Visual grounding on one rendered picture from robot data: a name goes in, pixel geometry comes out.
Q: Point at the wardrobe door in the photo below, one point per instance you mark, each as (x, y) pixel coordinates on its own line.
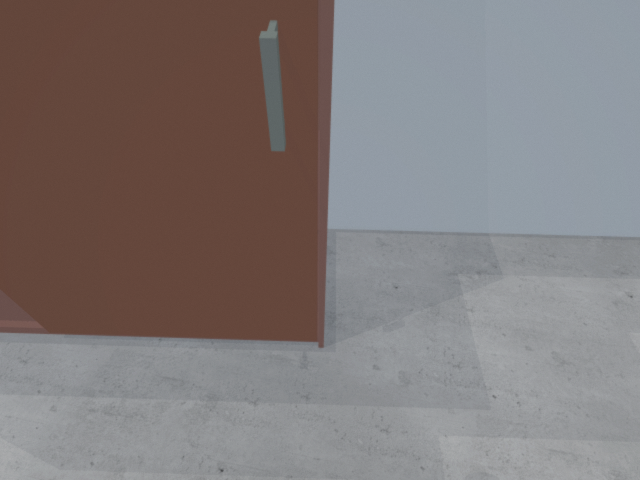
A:
(138, 191)
(9, 310)

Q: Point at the handle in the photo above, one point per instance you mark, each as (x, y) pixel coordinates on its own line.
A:
(270, 58)

